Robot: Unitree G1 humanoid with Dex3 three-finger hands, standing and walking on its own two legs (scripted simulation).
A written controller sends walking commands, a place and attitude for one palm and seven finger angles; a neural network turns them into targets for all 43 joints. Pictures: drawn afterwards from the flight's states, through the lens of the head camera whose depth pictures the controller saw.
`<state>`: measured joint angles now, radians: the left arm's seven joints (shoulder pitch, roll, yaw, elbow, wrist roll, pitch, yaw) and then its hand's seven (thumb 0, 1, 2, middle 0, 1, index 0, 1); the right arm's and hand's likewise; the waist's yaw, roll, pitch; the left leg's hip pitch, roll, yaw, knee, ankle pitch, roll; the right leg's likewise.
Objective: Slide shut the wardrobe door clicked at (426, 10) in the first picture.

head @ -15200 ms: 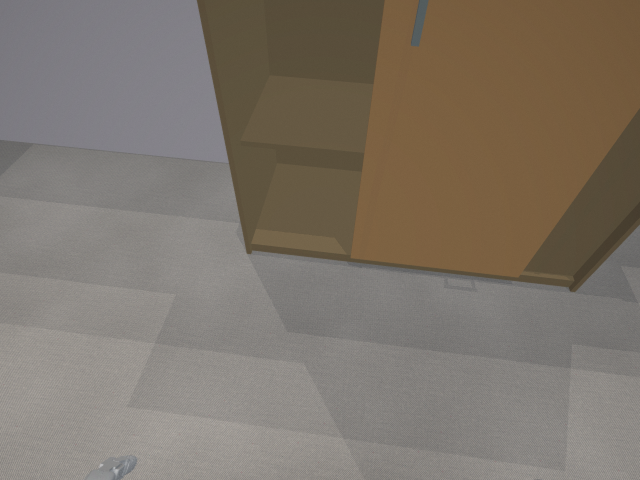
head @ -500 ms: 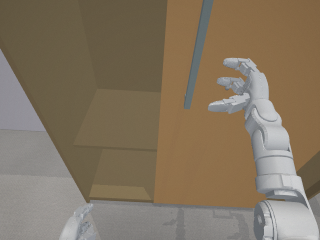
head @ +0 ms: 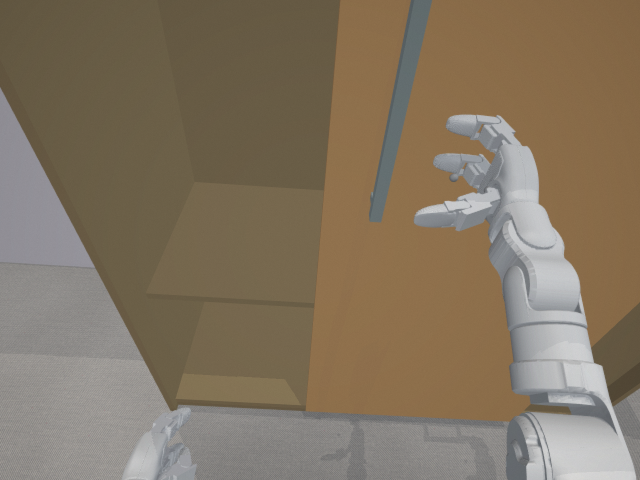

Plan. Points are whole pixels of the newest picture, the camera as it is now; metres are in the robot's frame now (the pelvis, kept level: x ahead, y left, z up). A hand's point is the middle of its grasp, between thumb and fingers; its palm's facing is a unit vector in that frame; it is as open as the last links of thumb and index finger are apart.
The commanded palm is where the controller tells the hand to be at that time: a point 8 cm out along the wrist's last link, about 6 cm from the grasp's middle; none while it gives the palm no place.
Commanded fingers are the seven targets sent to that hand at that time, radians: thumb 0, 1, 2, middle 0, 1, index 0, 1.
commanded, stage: move the hooked fingers beside the handle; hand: right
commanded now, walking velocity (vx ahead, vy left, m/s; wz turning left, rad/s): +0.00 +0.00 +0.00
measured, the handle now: (395, 109) +0.48 -0.05 +0.27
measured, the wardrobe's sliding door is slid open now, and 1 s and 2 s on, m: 0.40 0.40 0.40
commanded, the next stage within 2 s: feel for the door with the fingertips in 0.24 s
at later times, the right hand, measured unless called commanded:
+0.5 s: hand (433, 179) +0.40 -0.10 +0.22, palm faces -0.01 +1.00 +0.00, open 14.0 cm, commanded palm +0.38 -0.14 +0.21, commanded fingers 0.00 0.50 -0.30 0.30 1.20 0.30 1.20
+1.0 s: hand (407, 165) +0.42 -0.07 +0.23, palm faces -0.01 +1.00 +0.00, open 14.0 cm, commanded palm +0.40 -0.12 +0.21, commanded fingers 0.00 0.50 -0.30 0.30 1.20 0.30 1.20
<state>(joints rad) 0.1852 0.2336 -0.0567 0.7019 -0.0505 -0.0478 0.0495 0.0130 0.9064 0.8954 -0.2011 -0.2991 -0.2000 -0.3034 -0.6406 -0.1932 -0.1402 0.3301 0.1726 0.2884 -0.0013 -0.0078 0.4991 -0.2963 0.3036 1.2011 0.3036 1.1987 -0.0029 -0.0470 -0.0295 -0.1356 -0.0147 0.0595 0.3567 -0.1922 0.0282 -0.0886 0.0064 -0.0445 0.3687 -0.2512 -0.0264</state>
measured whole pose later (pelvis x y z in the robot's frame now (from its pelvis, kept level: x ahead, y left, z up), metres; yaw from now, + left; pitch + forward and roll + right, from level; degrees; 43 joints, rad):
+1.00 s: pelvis -0.01 +0.01 +0.00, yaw +0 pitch -1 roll +0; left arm 0.19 0.23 -0.05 0.73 -0.04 -0.05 0.05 0.01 0.91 0.90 -0.20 -0.30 -0.20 -0.30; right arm -0.79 -0.13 -0.09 0.51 0.15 0.26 -0.09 -0.01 0.50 -0.30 0.30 1.20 0.30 1.20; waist 0.01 -0.04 -0.02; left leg -0.16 -0.02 0.06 0.35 -0.17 0.04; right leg -0.11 0.00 -0.04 0.35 -0.23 -0.02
